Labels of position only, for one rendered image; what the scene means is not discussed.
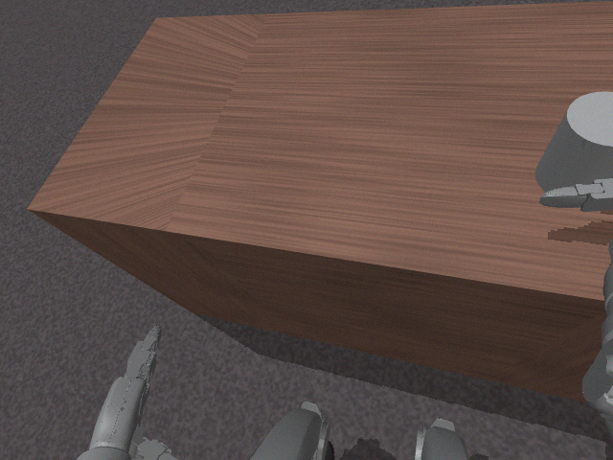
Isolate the right robot hand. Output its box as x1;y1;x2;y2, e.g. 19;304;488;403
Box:
539;178;613;212

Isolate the right robot arm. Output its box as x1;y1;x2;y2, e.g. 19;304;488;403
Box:
582;238;613;439

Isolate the left robot hand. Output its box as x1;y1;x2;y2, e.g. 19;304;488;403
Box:
89;325;177;460

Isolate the can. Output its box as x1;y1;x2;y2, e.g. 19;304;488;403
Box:
535;91;613;192

